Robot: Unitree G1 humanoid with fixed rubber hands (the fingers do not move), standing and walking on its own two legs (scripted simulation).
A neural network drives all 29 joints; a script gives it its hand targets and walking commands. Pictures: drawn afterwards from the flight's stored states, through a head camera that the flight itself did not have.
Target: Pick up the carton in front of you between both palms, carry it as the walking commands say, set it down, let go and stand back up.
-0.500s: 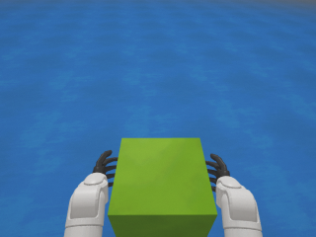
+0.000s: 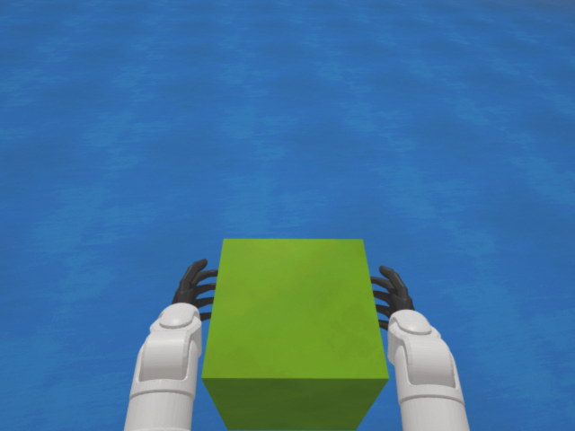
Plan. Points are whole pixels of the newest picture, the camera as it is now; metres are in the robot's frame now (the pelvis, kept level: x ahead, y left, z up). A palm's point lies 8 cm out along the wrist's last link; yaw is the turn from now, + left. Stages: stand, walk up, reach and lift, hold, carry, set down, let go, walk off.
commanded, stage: carry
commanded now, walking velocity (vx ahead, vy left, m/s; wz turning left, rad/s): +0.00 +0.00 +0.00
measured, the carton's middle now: (292, 338) +0.30 +0.00 -0.04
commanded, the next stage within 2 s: hold in 0.58 s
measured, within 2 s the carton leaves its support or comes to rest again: neither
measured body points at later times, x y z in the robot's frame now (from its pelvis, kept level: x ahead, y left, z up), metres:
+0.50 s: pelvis +0.00 -0.01 +0.00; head -0.02 -0.01 +0.45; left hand +0.30 +0.14 +0.04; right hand +0.30 -0.16 +0.03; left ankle +0.08 +0.11 -0.73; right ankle -0.05 -0.10 -0.73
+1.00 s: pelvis -0.01 +0.01 +0.01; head -0.03 +0.03 +0.46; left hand +0.31 +0.11 +0.04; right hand +0.26 -0.18 +0.04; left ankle +0.08 +0.12 -0.73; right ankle -0.05 -0.10 -0.73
